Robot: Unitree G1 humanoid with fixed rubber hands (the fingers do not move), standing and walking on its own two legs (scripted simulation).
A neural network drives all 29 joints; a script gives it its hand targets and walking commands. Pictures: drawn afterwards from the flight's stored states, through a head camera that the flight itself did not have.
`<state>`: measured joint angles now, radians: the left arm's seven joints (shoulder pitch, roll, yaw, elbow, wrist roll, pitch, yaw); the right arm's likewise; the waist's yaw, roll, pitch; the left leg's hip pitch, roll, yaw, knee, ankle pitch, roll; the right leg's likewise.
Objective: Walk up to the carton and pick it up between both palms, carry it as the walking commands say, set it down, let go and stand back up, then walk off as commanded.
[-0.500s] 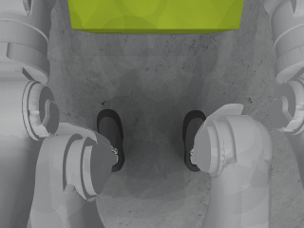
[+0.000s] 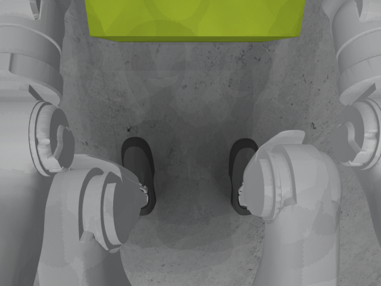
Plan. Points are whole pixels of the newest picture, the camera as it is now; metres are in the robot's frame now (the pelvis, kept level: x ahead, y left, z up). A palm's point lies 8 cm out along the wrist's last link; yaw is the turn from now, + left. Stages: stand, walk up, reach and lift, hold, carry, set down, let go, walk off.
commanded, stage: reach and lift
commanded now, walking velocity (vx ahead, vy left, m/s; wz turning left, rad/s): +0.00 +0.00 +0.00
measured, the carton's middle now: out of the picture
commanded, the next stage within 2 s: none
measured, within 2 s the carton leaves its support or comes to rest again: leaves its support in 0.42 s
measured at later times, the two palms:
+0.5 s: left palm out of the picture +0.59 +0.14 -0.17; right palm out of the picture +0.55 -0.24 -0.18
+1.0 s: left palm out of the picture +0.59 +0.12 -0.12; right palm out of the picture +0.54 -0.25 -0.13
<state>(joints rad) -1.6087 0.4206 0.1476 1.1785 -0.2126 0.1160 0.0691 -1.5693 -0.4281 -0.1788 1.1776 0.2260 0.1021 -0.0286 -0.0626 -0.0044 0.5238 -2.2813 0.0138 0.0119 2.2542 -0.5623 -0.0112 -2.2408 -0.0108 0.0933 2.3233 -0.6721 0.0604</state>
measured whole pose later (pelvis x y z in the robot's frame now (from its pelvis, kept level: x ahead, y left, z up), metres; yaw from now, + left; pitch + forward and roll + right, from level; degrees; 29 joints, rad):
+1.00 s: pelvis -0.01 -0.01 +0.03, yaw +0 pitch +32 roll +4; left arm -1.61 0.43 0.09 0.99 -0.23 0.28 0.14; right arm -1.50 -0.43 -0.17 0.85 0.21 0.32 -0.14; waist -0.06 0.00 0.52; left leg -2.17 0.01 0.01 2.16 -0.55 -0.04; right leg -2.17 0.00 0.09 2.25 -0.64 0.03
